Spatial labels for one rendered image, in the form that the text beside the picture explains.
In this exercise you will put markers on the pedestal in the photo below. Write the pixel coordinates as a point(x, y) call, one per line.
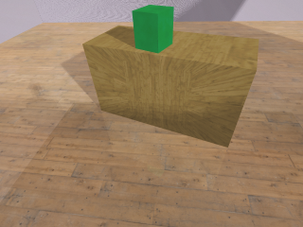
point(197, 86)

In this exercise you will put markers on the carton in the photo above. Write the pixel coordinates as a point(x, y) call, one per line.
point(153, 27)

